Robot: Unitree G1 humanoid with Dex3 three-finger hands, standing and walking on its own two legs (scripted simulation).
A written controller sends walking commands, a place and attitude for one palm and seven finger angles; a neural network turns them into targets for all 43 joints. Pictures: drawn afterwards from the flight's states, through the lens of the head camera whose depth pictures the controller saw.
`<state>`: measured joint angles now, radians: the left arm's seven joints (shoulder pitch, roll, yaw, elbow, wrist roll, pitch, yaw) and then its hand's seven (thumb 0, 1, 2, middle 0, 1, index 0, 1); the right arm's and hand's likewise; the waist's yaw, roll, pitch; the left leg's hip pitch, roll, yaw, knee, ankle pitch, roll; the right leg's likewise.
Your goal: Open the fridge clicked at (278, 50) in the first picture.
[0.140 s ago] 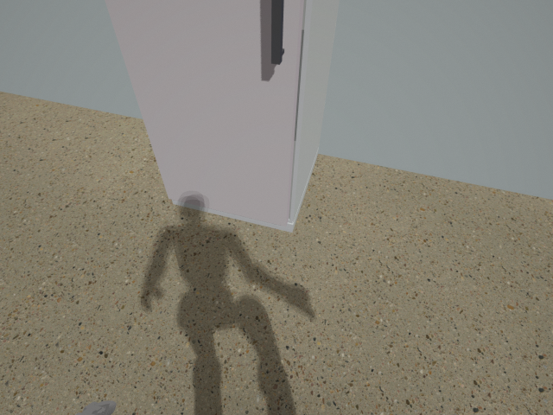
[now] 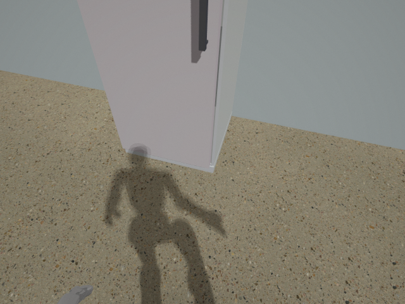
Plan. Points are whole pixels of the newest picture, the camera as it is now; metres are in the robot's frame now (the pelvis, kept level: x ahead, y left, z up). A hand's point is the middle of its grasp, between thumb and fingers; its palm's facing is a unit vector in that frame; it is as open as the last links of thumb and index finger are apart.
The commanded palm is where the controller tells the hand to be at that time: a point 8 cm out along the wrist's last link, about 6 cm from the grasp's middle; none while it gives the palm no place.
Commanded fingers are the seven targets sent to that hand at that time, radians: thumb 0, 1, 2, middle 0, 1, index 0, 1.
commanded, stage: stand and wait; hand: right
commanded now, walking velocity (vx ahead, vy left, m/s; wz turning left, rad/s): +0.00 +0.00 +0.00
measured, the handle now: out of the picture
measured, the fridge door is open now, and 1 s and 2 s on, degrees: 0 0 0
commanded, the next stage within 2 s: look at it before walking up in 0.68 s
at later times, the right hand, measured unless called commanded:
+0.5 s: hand out of the picture +0.05 -0.23 -0.15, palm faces -0.03 +0.94 -0.33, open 7.4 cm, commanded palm none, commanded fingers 0.00 -0.90 -0.90 0.20 0.30 0.20 0.30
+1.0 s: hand out of the picture +0.07 -0.22 -0.15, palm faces -0.03 +0.94 -0.33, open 7.4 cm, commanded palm none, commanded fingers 0.00 -0.90 -0.90 0.20 0.30 0.20 0.30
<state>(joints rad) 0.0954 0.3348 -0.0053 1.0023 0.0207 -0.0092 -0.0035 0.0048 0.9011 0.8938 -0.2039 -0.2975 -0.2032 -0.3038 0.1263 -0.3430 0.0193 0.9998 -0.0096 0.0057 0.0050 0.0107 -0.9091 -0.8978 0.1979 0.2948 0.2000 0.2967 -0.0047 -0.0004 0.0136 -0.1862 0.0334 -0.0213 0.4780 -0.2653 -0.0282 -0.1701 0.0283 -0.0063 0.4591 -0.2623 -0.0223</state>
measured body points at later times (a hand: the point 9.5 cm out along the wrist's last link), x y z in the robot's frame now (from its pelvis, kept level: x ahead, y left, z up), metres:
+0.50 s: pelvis -0.01 +0.02 +0.00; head -0.01 +0.02 +0.45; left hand +0.06 +0.32 -0.13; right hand +0.06 -0.28 -0.13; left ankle +0.00 +0.14 -0.74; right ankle -0.01 -0.11 -0.74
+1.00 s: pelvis -0.01 +0.02 +0.01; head -0.01 +0.02 +0.46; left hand +0.07 +0.31 -0.13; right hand +0.07 -0.27 -0.12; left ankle +0.00 +0.14 -0.74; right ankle -0.01 -0.11 -0.74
